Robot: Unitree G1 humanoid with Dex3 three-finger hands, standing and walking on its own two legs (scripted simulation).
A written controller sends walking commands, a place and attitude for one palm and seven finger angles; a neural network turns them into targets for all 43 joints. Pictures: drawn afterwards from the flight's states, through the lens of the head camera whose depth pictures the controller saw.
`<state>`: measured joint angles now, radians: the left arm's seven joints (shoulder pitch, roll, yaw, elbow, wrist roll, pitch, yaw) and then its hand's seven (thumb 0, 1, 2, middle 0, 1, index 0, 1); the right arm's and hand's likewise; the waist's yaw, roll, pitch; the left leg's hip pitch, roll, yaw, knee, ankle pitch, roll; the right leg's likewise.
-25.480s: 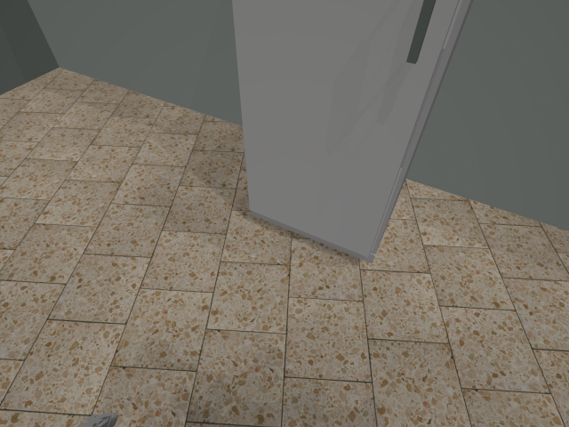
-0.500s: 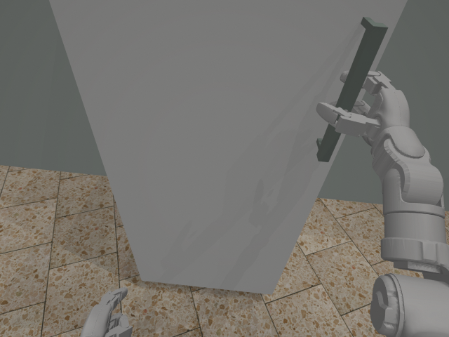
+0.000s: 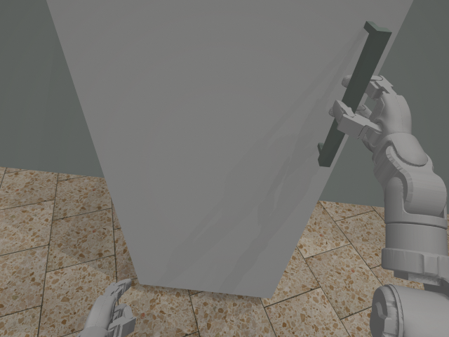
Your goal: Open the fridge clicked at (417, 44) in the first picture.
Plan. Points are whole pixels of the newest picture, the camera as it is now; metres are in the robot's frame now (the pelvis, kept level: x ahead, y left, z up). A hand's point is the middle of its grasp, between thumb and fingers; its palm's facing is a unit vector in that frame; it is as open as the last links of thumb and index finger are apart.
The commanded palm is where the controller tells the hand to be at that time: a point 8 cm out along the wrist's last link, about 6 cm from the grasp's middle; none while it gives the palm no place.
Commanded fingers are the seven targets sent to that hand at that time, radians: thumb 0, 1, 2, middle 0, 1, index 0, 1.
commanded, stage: grip the handle and tug to test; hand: right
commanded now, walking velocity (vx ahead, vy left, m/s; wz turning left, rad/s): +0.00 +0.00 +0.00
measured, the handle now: (344, 102) +0.45 -0.17 +0.25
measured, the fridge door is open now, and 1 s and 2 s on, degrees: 0 1 0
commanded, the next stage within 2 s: pull the door a little, standing still in 0.44 s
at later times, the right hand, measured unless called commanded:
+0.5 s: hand (345, 121) +0.38 -0.15 +0.25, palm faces +0.06 +1.00 -0.03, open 7.1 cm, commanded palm +0.33 -0.20 +0.25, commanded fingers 0.00 -0.90 -0.90 0.45 1.40 0.45 1.40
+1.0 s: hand (345, 123) +0.38 -0.16 +0.25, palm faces +0.04 +1.00 -0.07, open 7.2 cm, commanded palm +0.30 -0.20 +0.25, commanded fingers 0.00 -0.90 -0.90 0.45 1.40 0.45 1.40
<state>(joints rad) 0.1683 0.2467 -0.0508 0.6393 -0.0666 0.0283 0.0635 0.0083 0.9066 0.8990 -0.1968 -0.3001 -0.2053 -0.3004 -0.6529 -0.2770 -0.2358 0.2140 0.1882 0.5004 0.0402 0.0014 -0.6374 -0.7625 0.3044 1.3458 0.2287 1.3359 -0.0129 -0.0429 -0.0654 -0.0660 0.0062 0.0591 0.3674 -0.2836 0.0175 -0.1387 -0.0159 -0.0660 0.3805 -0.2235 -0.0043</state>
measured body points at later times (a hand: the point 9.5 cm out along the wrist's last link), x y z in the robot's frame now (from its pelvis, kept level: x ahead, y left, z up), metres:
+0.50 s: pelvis +0.03 +0.00 +0.00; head +0.00 +0.03 +0.45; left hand +0.22 +0.23 -0.08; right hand +0.37 -0.21 +0.26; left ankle -0.05 +0.10 -0.74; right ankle -0.01 -0.12 -0.74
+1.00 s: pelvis +0.08 +0.00 +0.00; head +0.06 +0.03 +0.45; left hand +0.29 +0.21 -0.07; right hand +0.37 -0.21 +0.26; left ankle -0.05 +0.10 -0.73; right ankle -0.01 -0.13 -0.73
